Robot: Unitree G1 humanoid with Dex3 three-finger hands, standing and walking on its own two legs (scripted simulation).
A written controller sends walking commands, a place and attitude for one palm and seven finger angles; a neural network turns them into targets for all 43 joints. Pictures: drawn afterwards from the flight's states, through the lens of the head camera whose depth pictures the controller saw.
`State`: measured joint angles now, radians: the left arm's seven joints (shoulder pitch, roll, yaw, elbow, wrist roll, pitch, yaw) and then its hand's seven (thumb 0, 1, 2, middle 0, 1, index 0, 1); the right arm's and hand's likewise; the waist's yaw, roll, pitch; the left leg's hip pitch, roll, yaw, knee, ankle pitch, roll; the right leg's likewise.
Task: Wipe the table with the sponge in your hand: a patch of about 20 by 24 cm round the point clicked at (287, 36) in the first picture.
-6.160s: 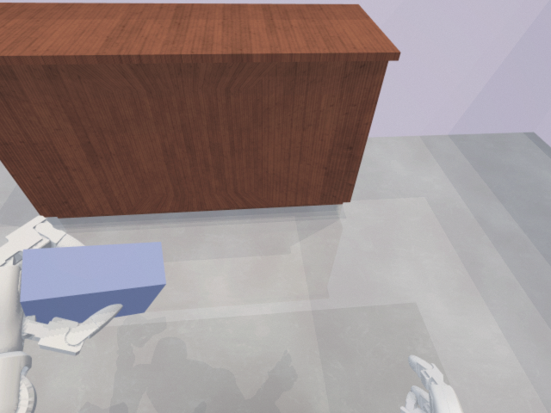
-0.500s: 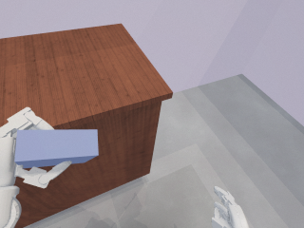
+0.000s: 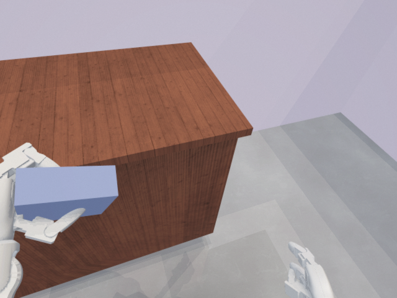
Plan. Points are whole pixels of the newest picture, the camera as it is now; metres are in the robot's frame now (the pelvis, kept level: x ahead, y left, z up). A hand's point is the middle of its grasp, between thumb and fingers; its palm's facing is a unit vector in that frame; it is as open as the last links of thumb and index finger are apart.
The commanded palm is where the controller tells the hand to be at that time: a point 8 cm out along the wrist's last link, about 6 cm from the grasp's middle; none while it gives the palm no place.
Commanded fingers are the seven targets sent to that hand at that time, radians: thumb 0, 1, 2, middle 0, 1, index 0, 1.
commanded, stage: come to a stop and stand still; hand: left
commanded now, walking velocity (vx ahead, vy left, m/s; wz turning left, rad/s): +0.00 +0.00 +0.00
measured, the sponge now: (81, 194) +0.23 +0.22 +0.13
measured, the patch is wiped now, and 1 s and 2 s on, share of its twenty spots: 0.00 0.00 0.00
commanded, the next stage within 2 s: look again from close up in 1.10 s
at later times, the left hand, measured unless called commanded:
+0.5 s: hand (84, 172) +0.26 +0.22 +0.16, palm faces +0.40 -0.83 -0.38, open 9.2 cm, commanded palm +0.20 +0.25 +0.17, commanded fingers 0.00 0.10 1.30 -1.20 -1.60 -1.20 -1.60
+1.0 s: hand (106, 170) +0.27 +0.19 +0.15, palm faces +0.40 -0.84 -0.37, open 9.2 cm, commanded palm +0.21 +0.22 +0.17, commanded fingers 0.00 0.10 1.30 -1.20 -1.60 -1.20 -1.60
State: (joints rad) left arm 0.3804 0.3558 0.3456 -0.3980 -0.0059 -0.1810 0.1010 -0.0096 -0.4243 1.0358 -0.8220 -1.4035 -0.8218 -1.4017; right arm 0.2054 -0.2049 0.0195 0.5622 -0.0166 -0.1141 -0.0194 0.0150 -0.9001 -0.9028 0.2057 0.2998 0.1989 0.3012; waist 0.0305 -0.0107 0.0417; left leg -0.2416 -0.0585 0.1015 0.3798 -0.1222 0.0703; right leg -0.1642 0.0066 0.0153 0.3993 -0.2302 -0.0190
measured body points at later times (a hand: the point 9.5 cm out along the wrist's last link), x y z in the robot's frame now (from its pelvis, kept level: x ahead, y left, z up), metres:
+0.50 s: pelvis +0.04 -0.03 +0.00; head +0.06 -0.02 +0.45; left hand +0.23 +0.26 +0.18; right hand +0.23 -0.24 -0.08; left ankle +0.07 +0.03 -0.74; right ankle +0.02 -0.14 -0.74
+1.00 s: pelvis +0.06 -0.06 +0.00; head +0.06 -0.06 +0.45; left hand +0.24 +0.23 +0.17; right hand +0.24 -0.29 -0.07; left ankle +0.07 +0.03 -0.74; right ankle +0.02 -0.14 -0.74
